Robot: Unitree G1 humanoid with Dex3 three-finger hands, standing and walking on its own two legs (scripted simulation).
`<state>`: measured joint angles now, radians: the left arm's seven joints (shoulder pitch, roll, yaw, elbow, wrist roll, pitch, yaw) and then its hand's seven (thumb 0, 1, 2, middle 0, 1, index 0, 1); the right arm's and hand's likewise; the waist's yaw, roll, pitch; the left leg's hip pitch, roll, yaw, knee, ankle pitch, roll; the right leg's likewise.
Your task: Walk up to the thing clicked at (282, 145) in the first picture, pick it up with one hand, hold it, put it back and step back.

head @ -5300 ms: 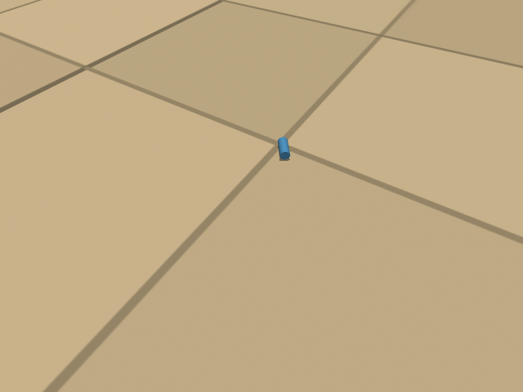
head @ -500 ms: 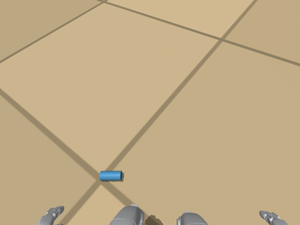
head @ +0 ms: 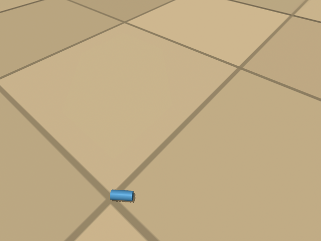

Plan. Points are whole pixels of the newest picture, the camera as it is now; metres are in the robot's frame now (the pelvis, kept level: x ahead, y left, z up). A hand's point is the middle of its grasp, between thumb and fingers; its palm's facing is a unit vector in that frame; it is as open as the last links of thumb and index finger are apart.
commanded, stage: walk up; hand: left
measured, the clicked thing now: (122, 195) +0.49 +0.28 -0.74
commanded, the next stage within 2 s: stand in 1.38 s
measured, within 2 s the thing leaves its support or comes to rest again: neither
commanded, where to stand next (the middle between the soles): +0.11 +0.00 m, yaw +0 degrees
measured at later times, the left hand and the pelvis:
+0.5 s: hand out of the picture +0.13 +0.25 -0.14, palm faces +0.02 -0.95 -0.32, open 7.4 cm; pelvis +0.03 +0.00 +0.01, yaw +1 degrees
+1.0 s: hand out of the picture +0.12 +0.24 -0.14, palm faces +0.03 -0.95 -0.32, open 7.4 cm; pelvis +0.03 -0.01 +0.01, yaw +1 degrees
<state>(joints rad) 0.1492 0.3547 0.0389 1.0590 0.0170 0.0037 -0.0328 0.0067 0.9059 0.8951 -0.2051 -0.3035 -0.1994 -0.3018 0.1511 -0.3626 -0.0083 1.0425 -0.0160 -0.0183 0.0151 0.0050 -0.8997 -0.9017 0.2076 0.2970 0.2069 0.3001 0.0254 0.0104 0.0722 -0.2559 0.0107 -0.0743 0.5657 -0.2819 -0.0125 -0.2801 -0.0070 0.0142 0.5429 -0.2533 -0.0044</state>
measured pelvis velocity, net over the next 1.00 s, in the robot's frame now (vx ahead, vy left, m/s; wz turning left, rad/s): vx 0.03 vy -0.01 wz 0.01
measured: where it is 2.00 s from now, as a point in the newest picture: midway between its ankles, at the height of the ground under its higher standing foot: outside the picture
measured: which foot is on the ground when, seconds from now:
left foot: down 0.00-1.00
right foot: down 0.00-1.00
